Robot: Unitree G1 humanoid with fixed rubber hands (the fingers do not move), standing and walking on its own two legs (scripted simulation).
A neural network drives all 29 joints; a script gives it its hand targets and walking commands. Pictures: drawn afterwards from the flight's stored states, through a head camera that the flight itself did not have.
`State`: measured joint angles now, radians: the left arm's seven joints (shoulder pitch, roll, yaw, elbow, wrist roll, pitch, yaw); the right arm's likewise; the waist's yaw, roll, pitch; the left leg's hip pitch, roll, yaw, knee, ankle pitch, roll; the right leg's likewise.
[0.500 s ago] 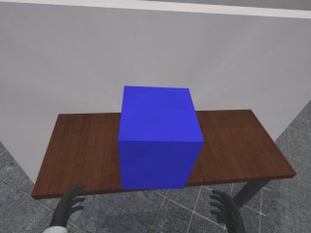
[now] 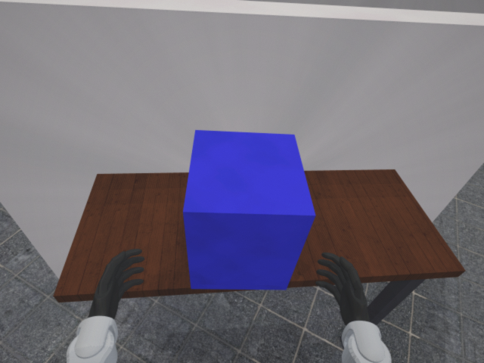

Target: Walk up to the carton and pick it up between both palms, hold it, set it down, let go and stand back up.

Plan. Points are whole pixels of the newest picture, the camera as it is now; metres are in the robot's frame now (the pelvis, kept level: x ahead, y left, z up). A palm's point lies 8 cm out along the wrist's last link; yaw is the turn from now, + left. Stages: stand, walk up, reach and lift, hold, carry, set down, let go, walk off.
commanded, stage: reach and lift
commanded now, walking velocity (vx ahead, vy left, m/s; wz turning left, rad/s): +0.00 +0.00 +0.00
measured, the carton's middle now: (242, 212) +0.40 +0.01 +0.01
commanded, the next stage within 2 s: none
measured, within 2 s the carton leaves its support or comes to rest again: neither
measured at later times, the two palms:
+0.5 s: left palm (114, 230) +0.29 +0.22 +0.08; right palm (353, 240) +0.31 -0.17 +0.07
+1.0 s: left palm (114, 181) +0.35 +0.23 +0.13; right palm (345, 188) +0.38 -0.16 +0.13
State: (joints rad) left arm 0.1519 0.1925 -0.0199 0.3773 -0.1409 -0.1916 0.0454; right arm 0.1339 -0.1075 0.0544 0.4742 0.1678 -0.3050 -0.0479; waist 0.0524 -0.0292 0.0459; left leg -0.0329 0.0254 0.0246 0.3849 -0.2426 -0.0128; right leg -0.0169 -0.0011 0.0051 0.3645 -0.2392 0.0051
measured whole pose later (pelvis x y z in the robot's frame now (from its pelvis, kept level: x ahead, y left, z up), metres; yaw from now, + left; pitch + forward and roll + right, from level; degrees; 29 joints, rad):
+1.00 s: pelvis -0.01 -0.01 +0.00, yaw +0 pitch +1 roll -1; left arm -0.51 0.26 0.19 0.18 -0.14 0.55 0.03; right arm -0.55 -0.24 0.04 0.36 0.34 0.26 -0.20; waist 0.04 -0.02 0.06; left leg -0.20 0.04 0.02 0.37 -0.19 -0.02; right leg -0.17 0.02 0.01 0.32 -0.17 0.00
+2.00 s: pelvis -0.02 -0.01 -0.01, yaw +2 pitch +11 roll -2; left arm -0.85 0.25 0.09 1.08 -0.15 -0.05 0.06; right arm -0.86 -0.16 -0.06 1.07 0.21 -0.02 -0.14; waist 0.04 -0.03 -0.10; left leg -0.48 0.05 -0.03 0.48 -0.20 -0.03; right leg -0.42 0.03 -0.04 0.40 -0.18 -0.01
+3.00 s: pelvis +0.00 -0.01 +0.00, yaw +0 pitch +10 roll +0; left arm -0.77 -0.01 0.51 1.13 0.28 -0.34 0.03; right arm -0.71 0.08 -0.50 1.00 -0.40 -0.31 -0.11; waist 0.05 -0.01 -0.06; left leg -0.38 0.04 0.03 0.39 -0.19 -0.02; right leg -0.36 0.01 0.01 0.37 -0.19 0.00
